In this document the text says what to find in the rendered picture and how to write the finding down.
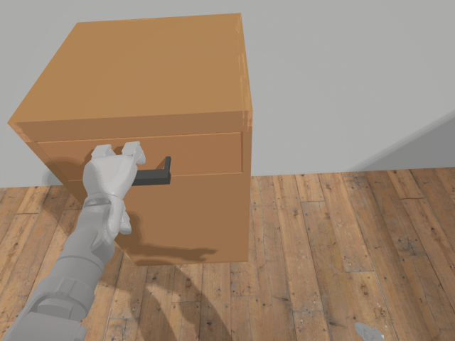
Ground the handle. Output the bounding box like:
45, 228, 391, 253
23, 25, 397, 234
132, 156, 171, 186

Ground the drawer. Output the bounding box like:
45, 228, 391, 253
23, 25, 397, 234
37, 131, 241, 180

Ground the left robot forearm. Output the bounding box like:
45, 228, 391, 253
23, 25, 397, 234
1, 193, 124, 341

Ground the robot right hand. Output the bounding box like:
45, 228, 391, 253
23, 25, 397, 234
355, 323, 386, 341

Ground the cabinet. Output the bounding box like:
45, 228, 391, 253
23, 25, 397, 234
7, 13, 253, 266

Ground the robot left upper arm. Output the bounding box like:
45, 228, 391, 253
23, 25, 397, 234
10, 312, 87, 341

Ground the robot left hand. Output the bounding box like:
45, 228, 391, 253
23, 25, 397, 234
82, 141, 146, 234

